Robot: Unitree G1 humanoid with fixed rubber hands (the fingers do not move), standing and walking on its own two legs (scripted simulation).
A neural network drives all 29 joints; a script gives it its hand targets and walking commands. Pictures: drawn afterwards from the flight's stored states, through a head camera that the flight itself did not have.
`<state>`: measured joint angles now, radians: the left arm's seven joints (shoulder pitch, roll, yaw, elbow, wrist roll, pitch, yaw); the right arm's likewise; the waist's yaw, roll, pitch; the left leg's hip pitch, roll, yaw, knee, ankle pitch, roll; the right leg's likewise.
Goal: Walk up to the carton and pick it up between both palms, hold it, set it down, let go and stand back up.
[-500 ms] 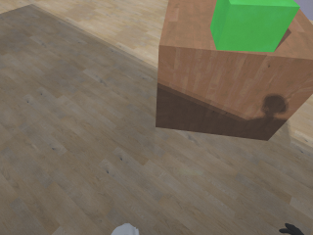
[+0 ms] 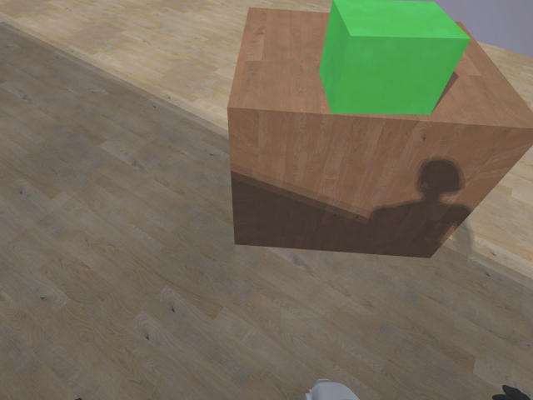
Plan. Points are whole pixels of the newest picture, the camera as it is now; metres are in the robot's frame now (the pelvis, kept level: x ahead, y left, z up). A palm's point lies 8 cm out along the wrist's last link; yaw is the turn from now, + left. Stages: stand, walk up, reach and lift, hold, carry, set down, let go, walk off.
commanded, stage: walk up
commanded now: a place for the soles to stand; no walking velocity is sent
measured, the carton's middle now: (382, 57) +0.91 -0.30 +0.05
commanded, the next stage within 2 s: none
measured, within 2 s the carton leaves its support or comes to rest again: neither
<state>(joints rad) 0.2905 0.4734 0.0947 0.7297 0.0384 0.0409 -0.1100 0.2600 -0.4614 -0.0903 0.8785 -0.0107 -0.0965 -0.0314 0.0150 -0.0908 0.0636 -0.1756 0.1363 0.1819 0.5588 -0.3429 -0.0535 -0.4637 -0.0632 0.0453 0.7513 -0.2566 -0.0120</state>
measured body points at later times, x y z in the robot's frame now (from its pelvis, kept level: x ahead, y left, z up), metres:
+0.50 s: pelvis +0.11 -0.05 +0.00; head +0.13 +0.00 +0.45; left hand +0.22 +0.27 -0.13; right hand +0.15 -0.41 -0.07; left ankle +0.17 +0.06 -0.73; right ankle +0.09 -0.17 -0.68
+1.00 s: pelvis +0.21 -0.15 -0.01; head +0.25 -0.14 +0.44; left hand +0.32 +0.18 -0.11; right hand +0.24 -0.50 -0.10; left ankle +0.25 -0.03 -0.69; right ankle +0.19 -0.27 -0.73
